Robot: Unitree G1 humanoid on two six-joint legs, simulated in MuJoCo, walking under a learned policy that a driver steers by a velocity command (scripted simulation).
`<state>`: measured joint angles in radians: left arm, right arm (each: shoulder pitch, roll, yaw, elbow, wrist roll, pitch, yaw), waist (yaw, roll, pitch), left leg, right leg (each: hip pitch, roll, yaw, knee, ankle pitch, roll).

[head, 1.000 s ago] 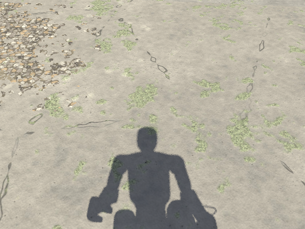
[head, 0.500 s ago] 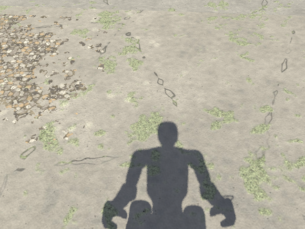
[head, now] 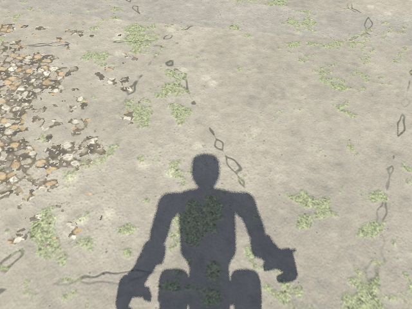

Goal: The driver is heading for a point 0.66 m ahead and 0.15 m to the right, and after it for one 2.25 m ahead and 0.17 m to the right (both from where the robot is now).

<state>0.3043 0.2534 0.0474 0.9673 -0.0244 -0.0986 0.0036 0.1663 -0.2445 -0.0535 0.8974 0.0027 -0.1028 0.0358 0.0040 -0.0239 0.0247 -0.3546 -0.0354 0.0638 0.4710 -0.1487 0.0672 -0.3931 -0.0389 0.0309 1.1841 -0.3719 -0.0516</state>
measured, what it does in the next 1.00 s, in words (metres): walks ahead, turning right: right foot, then left foot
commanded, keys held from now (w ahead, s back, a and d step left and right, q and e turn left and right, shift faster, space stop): w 0.12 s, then w+e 0.62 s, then w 0.06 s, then q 0.20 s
